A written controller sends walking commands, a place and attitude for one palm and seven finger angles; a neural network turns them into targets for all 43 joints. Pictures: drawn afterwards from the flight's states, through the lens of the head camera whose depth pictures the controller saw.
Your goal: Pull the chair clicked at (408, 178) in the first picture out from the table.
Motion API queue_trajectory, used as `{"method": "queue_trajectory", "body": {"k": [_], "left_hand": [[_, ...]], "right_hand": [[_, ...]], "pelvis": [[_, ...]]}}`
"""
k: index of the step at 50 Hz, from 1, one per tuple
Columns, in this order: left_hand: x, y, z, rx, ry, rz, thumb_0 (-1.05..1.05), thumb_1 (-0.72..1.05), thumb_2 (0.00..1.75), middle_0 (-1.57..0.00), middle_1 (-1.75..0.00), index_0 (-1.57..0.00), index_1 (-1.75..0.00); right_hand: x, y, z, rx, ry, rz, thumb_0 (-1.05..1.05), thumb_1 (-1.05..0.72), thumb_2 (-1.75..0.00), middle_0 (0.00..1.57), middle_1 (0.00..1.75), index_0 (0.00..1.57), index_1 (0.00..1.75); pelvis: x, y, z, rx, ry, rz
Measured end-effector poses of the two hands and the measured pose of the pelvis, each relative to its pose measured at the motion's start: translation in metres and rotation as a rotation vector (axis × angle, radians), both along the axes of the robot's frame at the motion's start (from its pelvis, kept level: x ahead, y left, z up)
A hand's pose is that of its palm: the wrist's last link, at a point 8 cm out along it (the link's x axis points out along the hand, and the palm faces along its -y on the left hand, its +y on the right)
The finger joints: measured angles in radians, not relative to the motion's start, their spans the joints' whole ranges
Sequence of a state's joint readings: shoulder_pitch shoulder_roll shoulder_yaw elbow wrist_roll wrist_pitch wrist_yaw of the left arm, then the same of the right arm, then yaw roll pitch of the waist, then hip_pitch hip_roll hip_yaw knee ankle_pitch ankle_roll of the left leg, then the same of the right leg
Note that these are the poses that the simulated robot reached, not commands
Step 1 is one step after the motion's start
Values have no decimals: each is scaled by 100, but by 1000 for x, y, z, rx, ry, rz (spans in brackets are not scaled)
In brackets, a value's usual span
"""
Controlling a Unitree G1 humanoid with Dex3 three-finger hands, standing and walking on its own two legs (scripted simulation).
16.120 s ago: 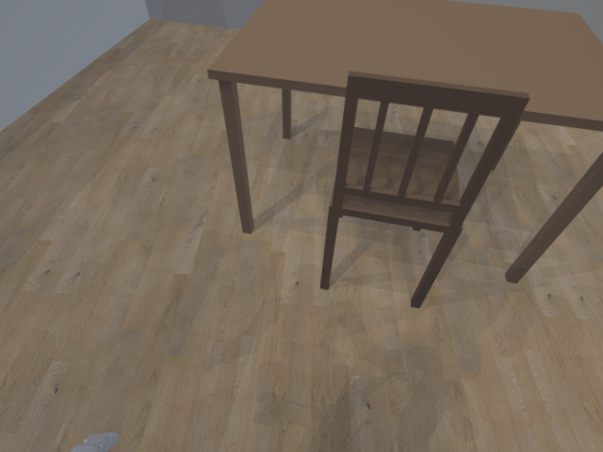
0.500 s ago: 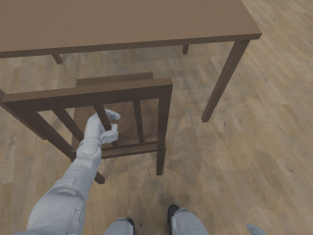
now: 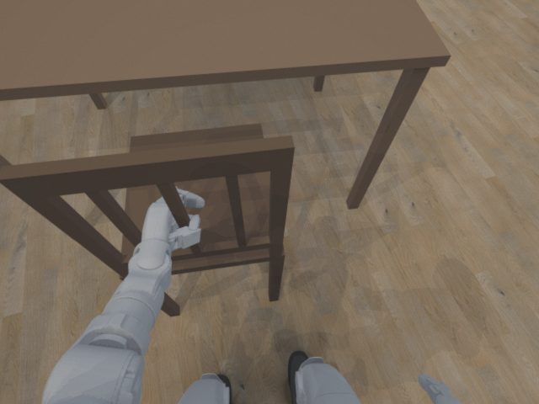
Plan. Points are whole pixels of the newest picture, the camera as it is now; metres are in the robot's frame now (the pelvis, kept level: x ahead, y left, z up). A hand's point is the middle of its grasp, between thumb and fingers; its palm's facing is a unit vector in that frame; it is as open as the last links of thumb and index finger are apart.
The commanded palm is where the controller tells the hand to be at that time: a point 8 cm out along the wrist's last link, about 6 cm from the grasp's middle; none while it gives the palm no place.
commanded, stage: stop walking, hand still on the chair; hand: left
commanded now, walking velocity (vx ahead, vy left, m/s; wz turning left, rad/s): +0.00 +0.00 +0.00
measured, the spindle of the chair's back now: (183, 220) +0.41 +0.14 -0.06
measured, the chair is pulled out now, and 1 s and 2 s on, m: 0.14 0.16 0.16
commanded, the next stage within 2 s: open the thumb and straighten the fingers in 0.94 s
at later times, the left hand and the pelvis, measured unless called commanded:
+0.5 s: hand (189, 242) +0.37 +0.12 -0.05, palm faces -0.05 -0.99 -0.16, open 5.3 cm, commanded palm +0.35 +0.18 -0.04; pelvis +0.06 +0.01 +0.02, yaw +0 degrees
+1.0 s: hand (188, 241) +0.37 +0.12 -0.05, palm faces -0.08 -0.99 -0.15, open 5.3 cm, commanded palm +0.35 +0.18 -0.04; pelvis +0.10 +0.02 +0.02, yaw +0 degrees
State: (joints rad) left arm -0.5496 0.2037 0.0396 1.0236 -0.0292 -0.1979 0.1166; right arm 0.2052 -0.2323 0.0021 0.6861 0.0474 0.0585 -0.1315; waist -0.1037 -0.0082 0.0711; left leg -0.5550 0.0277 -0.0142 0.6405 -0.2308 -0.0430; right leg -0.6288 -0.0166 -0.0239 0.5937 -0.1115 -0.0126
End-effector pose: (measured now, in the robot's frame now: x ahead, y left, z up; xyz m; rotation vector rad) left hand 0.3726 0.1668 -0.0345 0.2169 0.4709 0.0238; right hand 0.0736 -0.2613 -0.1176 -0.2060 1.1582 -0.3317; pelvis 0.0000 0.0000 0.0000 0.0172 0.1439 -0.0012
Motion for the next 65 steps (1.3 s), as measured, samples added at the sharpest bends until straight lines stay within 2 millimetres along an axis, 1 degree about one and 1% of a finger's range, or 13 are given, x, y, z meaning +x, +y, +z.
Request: {"method": "queue_trajectory", "body": {"k": [5, 9, 17, 25, 30, 34, 38, 42, 53, 56, 60, 62, 65], "left_hand": [[-7, -1, 1, -13, 16, 11, 5, 71, 82, -32, -118, -50, -145], [-13, 0, 2, -23, 37, 16, 6, 72, 81, -31, -118, -50, -145], [-20, 3, 4, -36, 80, 8, 8, 72, 80, -28, -118, -50, -145], [-21, 7, 5, -45, 108, -4, 9, 72, 81, -27, -119, -50, -145], [-20, 7, 5, -47, 118, -13, 10, 71, 82, -26, -120, -50, -145], [-19, 8, 5, -50, 123, -18, 10, 71, 83, -26, -121, -50, -145], [-19, 8, 5, -52, 127, -23, 10, 71, 83, -26, -122, -50, -145], [-18, 8, 5, -53, 128, -27, 10, 71, 83, -25, -123, -50, -145], [-18, 8, 5, -55, 128, -29, 10, 71, 83, -25, -123, -50, -145], [-17, 10, 2, -73, 119, -29, 9, 69, 82, -26, -127, -50, -145], [-14, 15, 1, -77, 77, -49, 6, 57, 76, -34, -133, -50, -145], [-12, 17, 0, -73, 62, -62, 5, 45, 70, -37, -135, -50, -145], [-10, 19, -2, -71, 57, -65, 3, 21, 58, -40, -136, -50, -144]], "right_hand": [[10, 2, 5, 1, -8, 12, 1, -91, -89, 21, 30, 20, 30], [24, 3, 11, -3, -20, 29, 1, -91, -89, 21, 30, 20, 30], [68, 9, 25, -13, -88, 69, 1, -91, -89, 21, 30, 20, 30], [115, 22, 36, -1, -164, 113, 1, -91, -89, 21, 30, 20, 30], [136, 31, 39, 15, -191, 131, 1, -91, -89, 21, 30, 20, 30], [147, 36, 39, 25, -199, 142, 1, -91, -89, 21, 30, 20, 30], [153, 39, 39, 31, -201, 147, 1, -91, -89, 21, 30, 20, 30], [154, 41, 38, 33, -197, 148, 1, -91, -89, 21, 30, 20, 30], [147, 39, 36, 32, -173, 142, 1, -91, -89, 21, 30, 20, 30], [145, 36, 35, 63, -190, 149, 1, -91, -89, 21, 30, 20, 30], [143, 28, 32, 66, -230, 161, 1, -91, -89, 21, 30, 20, 30], [141, 25, 29, 60, -248, 161, 1, -91, -89, 21, 30, 20, 30], [137, 22, 24, 49, -263, 162, 1, -91, -89, 21, 30, 20, 30]], "pelvis": [[7, -1, 4, -3, -27, -5], [16, -1, 8, -8, -53, -3], [40, 4, 16, -17, -94, 3], [65, 10, 21, -21, -112, 7], [78, 12, 23, -23, -117, 8], [86, 14, 23, -24, -120, 9], [91, 16, 24, -25, -123, 9], [95, 17, 24, -25, -125, 9], [97, 17, 24, -24, -129, 8], [95, 16, 19, -19, -76, 18], [89, 17, 8, -16, -20, 15], [86, 18, 2, -17, -2, 14], [81, 20, -6, -16, 15, 12]]}}
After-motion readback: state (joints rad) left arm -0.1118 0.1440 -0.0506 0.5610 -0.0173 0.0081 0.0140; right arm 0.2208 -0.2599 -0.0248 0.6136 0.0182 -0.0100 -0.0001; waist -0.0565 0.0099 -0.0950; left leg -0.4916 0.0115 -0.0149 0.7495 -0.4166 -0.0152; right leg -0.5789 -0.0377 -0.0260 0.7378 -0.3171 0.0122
